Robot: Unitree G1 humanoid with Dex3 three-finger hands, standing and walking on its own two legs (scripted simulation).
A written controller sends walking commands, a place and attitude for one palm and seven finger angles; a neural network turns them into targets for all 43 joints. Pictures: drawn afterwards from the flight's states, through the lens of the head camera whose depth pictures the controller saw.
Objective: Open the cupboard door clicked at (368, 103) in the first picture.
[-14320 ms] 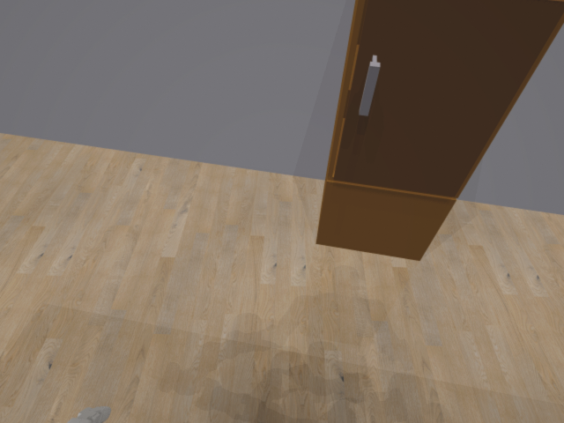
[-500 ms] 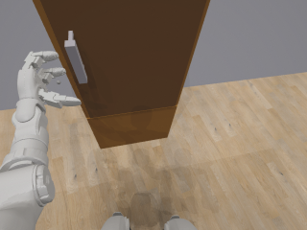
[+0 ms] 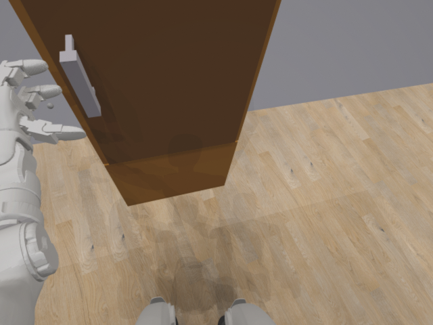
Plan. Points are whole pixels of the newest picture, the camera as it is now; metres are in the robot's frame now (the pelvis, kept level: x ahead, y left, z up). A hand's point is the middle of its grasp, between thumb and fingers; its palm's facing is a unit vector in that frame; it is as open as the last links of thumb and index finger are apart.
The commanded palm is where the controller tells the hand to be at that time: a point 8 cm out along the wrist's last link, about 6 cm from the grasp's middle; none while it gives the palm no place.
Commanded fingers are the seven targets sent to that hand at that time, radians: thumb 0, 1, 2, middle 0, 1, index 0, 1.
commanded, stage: move the hooked fingers beside the handle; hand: left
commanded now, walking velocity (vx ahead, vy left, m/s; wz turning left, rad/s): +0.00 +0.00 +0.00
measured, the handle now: (82, 78) +0.55 +0.22 +0.08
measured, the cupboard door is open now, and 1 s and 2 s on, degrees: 0 0 0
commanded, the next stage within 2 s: slide the fingers in behind the handle in 0.52 s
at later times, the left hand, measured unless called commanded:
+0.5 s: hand (50, 112) +0.47 +0.26 +0.08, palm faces +0.20 -0.98 +0.02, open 14.0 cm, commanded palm +0.45 +0.30 +0.08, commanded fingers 0.00 -0.50 0.30 -0.30 -1.20 -0.30 -1.20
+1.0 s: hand (81, 103) +0.49 +0.21 +0.08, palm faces +0.20 -0.98 +0.01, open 13.9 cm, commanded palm +0.46 +0.26 +0.08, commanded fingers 0.00 -0.50 0.30 -0.30 -1.20 -0.30 -1.20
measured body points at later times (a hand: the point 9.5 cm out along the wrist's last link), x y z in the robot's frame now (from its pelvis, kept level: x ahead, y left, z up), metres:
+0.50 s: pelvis -0.01 +0.01 +0.00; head +0.10 +0.05 +0.43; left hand +0.45 +0.31 +0.08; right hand +0.04 -0.25 -0.11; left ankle +0.01 +0.10 -0.68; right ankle -0.01 -0.11 -0.68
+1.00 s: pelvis -0.01 +0.00 +0.00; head +0.10 +0.03 +0.43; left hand +0.47 +0.27 +0.08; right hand -0.01 -0.26 -0.11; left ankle +0.01 +0.10 -0.68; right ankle -0.01 -0.11 -0.68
